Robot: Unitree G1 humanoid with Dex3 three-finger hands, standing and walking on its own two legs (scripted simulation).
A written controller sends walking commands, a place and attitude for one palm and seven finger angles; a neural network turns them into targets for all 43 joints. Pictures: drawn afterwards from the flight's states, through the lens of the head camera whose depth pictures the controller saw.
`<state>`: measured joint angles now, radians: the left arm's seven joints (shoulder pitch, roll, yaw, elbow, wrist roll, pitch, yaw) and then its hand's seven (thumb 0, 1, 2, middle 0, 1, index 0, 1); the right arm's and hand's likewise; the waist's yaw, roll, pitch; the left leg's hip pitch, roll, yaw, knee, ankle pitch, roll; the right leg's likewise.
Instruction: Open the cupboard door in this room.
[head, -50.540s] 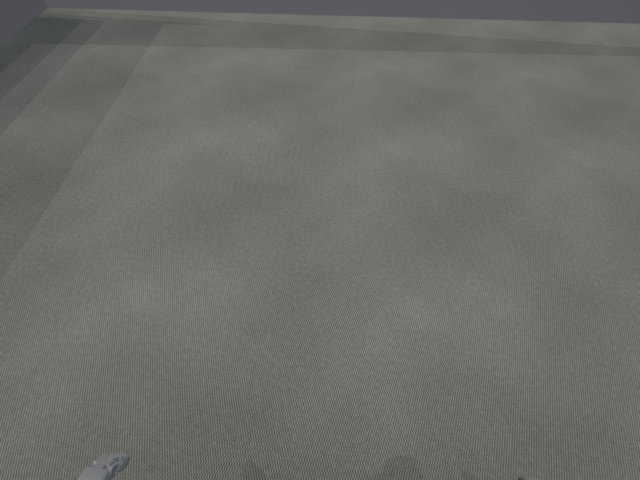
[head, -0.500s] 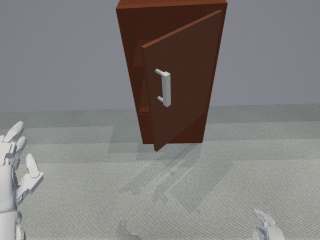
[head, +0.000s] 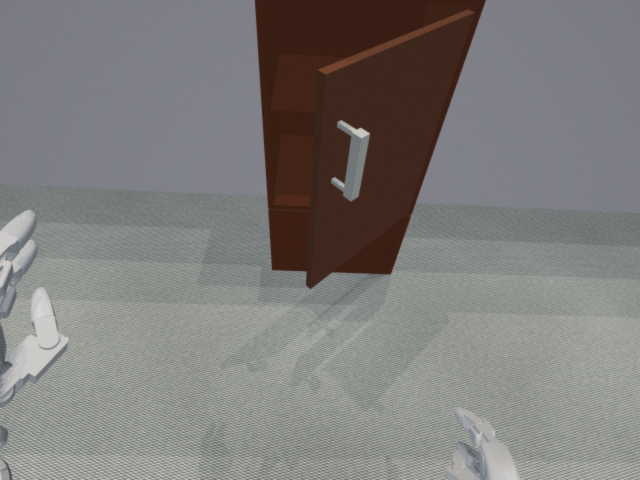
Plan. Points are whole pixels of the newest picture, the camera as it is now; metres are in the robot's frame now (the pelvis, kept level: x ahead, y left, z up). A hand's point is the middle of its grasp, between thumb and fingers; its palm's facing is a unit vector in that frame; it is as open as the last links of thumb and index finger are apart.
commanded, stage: stop stepping back and stand still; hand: left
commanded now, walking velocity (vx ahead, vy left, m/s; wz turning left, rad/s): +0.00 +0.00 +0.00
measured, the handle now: (347, 161) +0.64 +0.00 +0.02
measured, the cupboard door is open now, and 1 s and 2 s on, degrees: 44 44 44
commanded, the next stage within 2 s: let the arm hang, fingers relaxed in 0.26 s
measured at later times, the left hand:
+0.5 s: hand (131, 418) +0.19 +0.25 -0.04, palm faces +0.09 -0.90 -0.43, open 7.4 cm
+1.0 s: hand out of the picture -0.04 +0.17 -0.17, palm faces +0.06 -0.97 -0.23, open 7.3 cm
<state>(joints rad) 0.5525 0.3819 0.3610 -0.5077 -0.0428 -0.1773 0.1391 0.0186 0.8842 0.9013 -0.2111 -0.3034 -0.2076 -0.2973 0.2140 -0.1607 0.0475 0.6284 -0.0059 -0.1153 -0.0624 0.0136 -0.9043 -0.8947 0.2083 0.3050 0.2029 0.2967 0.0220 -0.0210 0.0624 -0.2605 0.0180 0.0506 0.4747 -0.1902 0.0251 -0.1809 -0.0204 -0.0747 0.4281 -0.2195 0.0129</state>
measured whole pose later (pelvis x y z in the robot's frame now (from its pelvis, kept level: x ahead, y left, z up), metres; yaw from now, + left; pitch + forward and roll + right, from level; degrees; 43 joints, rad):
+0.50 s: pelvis -0.01 +0.00 -0.01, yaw +1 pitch +1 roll -1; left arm 0.28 0.33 0.11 0.30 0.03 -0.02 0.02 0.01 0.90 0.90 -0.20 -0.30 -0.20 -0.30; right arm 0.13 -0.30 -0.01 0.82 -0.02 -0.06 0.02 0.01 -0.91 -0.89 0.21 0.30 0.20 0.30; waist 0.00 0.08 0.01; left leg -0.35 0.00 0.04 0.54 -0.20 0.03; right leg -0.28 -0.04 -0.09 0.52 -0.25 0.01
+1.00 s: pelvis -0.01 -0.02 +0.00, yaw +2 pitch -2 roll -1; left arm 0.32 0.17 0.01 1.14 0.01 0.02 0.02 0.01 0.92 0.90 -0.20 -0.30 -0.20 -0.29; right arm 0.31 -0.14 0.01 1.12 -0.03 0.04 -0.02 0.01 -0.91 -0.90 0.20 0.30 0.20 0.30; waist -0.01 0.04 0.07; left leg -0.26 0.01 0.02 0.46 -0.17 0.01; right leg -0.19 -0.02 -0.11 0.46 -0.24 -0.01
